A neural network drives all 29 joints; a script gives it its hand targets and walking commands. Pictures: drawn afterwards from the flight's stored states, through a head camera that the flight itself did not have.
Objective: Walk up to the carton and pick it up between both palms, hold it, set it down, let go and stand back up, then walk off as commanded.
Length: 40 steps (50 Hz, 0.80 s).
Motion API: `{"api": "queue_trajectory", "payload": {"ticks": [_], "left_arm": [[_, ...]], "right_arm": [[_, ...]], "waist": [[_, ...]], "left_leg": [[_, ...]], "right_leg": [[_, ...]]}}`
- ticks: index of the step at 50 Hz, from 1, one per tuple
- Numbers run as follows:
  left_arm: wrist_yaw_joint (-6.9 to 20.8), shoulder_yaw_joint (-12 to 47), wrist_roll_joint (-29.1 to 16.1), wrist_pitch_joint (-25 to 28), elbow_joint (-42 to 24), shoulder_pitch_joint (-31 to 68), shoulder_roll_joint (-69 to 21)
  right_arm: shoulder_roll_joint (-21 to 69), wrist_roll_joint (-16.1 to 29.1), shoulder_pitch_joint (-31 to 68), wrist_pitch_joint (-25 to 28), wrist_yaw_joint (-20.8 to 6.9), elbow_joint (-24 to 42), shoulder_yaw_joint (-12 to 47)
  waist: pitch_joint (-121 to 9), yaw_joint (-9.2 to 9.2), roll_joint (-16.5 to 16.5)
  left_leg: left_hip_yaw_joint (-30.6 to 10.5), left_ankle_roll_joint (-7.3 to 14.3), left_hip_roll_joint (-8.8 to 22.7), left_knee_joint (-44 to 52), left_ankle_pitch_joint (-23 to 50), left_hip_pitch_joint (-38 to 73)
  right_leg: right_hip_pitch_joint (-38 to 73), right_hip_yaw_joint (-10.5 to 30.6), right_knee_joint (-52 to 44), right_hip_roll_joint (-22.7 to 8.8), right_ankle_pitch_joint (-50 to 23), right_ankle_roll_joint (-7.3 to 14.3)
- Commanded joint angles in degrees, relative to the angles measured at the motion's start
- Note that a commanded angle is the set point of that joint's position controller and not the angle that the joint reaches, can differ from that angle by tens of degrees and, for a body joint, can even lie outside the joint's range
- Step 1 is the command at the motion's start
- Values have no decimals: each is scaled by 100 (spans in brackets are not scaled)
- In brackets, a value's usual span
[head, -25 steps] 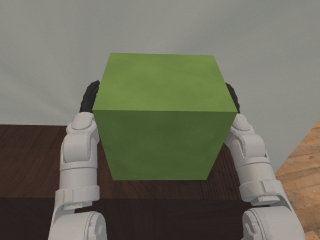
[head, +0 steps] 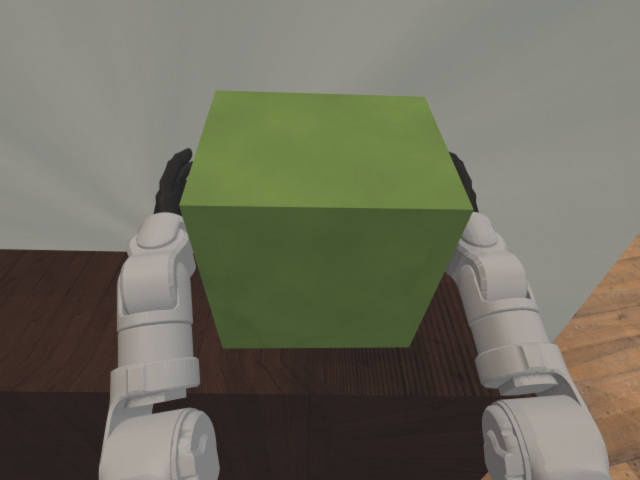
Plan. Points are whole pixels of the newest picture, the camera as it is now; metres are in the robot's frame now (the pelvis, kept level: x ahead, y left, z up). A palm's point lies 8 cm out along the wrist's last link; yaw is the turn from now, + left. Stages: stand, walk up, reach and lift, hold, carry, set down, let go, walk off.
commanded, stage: hold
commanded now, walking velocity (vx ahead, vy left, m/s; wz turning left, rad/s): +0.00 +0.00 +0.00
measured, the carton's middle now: (319, 228) +0.38 +0.02 +0.17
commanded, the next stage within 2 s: none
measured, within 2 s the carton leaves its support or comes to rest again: neither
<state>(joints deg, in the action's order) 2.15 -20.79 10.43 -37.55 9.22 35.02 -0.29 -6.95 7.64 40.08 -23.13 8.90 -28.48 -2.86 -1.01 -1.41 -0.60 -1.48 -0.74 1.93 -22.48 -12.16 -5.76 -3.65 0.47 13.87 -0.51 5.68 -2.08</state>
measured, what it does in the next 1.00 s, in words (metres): stands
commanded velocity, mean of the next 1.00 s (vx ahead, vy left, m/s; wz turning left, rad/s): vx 0.00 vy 0.00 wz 0.00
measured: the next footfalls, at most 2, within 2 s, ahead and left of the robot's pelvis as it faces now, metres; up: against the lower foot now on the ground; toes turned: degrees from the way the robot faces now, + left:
none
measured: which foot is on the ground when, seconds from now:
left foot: down 0.00-1.00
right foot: down 0.00-1.00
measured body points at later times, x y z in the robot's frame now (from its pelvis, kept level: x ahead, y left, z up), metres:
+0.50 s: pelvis +0.00 +0.00 +0.00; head -0.04 +0.01 +0.45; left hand +0.37 +0.18 +0.18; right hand +0.38 -0.16 +0.18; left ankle +0.01 +0.12 -0.75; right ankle +0.03 -0.15 -0.75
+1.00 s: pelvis +0.01 +0.00 +0.00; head -0.02 +0.01 +0.45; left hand +0.39 +0.19 +0.18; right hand +0.40 -0.15 +0.18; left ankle +0.01 +0.12 -0.75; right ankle +0.03 -0.15 -0.75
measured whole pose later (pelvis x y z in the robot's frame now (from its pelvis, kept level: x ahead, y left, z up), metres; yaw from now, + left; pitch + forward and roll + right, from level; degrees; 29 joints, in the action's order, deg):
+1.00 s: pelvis +0.01 +0.00 +0.00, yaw +0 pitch -4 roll -2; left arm 1.9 -18.8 10.5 -37.6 9.2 33.7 0.5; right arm -6.9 9.7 38.6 -23.1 9.5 -27.9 -2.9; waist -1.1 -1.5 -0.6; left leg -1.5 -0.7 1.9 -22.5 -13.0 -5.7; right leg -3.5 0.5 13.9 -0.5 6.5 -2.1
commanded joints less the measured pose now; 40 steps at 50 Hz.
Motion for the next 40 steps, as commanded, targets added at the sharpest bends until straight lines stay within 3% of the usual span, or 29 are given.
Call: {"api": "queue_trajectory", "payload": {"ticks": [1,2,3,6,7,8,9,10,11,13,16,17,18,20,21,22,26,27,28,31,32,33,37,38,39,40], "left_arm": [[966,2957,-536,266,-435,3639,-2753],[987,2945,-494,230,-371,3531,-2775],[987,3118,-595,232,-703,3437,-2869],[926,3274,-650,255,-1140,3288,-2868],[901,3414,-785,273,-1360,3368,-2903],[890,3429,-788,282,-1315,3384,-2872],[865,3434,-826,308,-1459,3307,-2835],[853,3450,-809,309,-1575,3262,-2835],[826,3460,-843,327,-1796,3231,-2861],[828,3508,-851,316,-1610,3201,-2906],[792,3512,-821,315,-1671,3065,-2841],[765,3642,-937,377,-1822,3327,-2950],[731,3610,-953,368,-1729,3326,-2892],[723,3525,-932,358,-1440,3257,-2889],[743,3324,-777,306,-1128,3194,-2783],[777,3278,-785,311,-1138,3530,-2777],[833,3302,-768,328,-870,3636,-2885],[846,3187,-729,290,-523,3651,-2870],[852,3137,-697,294,-426,3850,-2893],[966,2824,-495,277,-57,3876,-2728],[964,2919,-545,318,-227,4063,-2763],[980,2768,-486,303,117,4179,-2690],[986,2961,-509,258,-111,3822,-2842],[989,2914,-490,287,-176,4086,-2794],[1001,2821,-413,235,8,3706,-2746],[1009,2876,-426,238,-168,3660,-2784]], "right_arm": [[3508,613,3487,399,-736,1186,1721],[3419,690,3521,378,-724,1209,1700],[3431,757,3527,431,-687,1568,1803],[3378,915,3506,378,-591,1999,2091],[3473,946,3332,383,-566,2211,2112],[3474,961,3520,385,-531,2315,2116],[3495,974,3375,365,-495,2456,2236],[3373,994,3286,319,-491,2271,2135],[3533,1085,3221,354,-491,2577,2321],[3445,1088,3497,340,-470,2841,2339],[3403,1113,3429,295,-485,2814,2488],[3515,1135,3617,379,-507,3057,2487],[3508,1149,3706,362,-504,3054,2512],[3442,1067,3636,299,-510,2813,2439],[3343,1013,3578,219,-532,2458,2329],[3360,890,3529,222,-573,2053,2097],[3417,772,3700,284,-679,1808,1887],[3421,699,3929,269,-702,1764,1885],[3503,610,3744,248,-745,1411,1694],[3455,380,3734,256,-852,901,1437],[3571,430,3760,320,-851,985,1526],[3457,366,3888,317,-869,703,1360],[3509,482,3649,370,-834,834,1462],[3523,511,3776,394,-828,836,1436],[3490,496,3795,387,-802,981,1513],[3460,531,3564,360,-774,894,1523]], "waist": [[-1905,-523,205],[-1786,-497,144],[-2226,-562,148],[-2423,-511,153],[-2605,-601,89],[-2689,-576,73],[-2702,-618,220],[-2500,-624,105],[-2750,-574,129],[-2709,-526,154],[-2607,-411,226],[-2797,-486,240],[-2813,-400,178],[-2628,-448,317],[-2247,-353,324],[-2004,-465,218],[-1972,-453,245],[-1789,-412,345],[-1608,-451,228],[-1344,-450,397],[-1635,-455,373],[-1333,-443,305],[-1582,-532,109],[-1607,-517,107],[-1638,-462,270],[-1747,-521,226]], "left_leg": [[288,-150,-494,704,1431,459],[290,-174,-481,705,1468,464],[261,-221,-477,601,1844,599],[190,-262,-461,361,2612,787],[184,-302,-496,349,2683,845],[214,-312,-493,307,2660,756],[207,-266,-532,314,2657,697],[166,-279,-509,294,2746,721],[199,-277,-550,273,2825,747],[151,-273,-508,303,2732,733],[178,-235,-519,344,2605,604],[144,-257,-519,316,2688,643],[148,-242,-512,306,2660,627],[157,-198,-534,392,2373,543],[162,-154,-494,515,1951,456],[191,-151,-504,572,1670,376],[188,-100,-452,730,1053,241],[223,-93,-456,794,763,72],[238,-88,-445,902,442,6],[310,60,-404,1119,-309,-283],[286,41,-417,1080,-149,-243],[294,48,-434,1114,-443,-309],[262,-96,-416,983,338,32],[267,-103,-434,965,311,78],[309,-94,-440,923,525,107],[297,-141,-440,868,900,223]], "right_leg": [[1235,-414,22,427,-791,161],[1153,-399,-4,447,-733,160],[1369,-460,75,471,-1107,166],[1432,-413,164,495,-1649,122],[1506,-422,164,505,-1757,133],[1527,-380,178,502,-1835,138],[1668,-376,208,493,-2035,124],[1478,-366,236,519,-1943,100],[1691,-327,279,493,-2222,106],[1464,-358,216,521,-1924,113],[1575,-322,204,499,-1935,101],[1594,-334,255,525,-2026,103],[1436,-312,239,519,-1915,106],[1413,-337,192,506,-1738,108],[1187,-299,88,486,-1253,107],[1158,-314,73,437,-1007,144],[929,-350,42,441,-373,189],[889,-376,-19,439,-79,189],[775,-348,-56,391,193,223],[823,-389,-71,361,668,194],[942,-383,-26,379,527,188],[785,-388,-50,333,785,194],[996,-384,-25,362,42,192],[997,-385,-36,364,78,190],[1121,-404,-53,378,-108,176],[1223,-415,-28,405,-412,167]]}}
